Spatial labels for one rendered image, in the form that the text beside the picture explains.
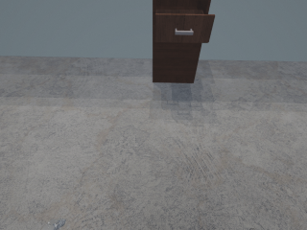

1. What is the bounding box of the cabinet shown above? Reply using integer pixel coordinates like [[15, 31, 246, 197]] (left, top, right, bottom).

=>
[[153, 0, 211, 83]]

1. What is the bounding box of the handle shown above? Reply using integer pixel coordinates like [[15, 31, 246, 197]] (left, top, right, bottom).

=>
[[175, 28, 194, 35]]

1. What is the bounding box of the drawer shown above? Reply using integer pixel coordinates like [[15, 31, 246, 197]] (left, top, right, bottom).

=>
[[154, 10, 215, 43]]

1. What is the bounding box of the left robot hand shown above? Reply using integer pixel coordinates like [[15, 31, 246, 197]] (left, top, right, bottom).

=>
[[40, 218, 66, 230]]

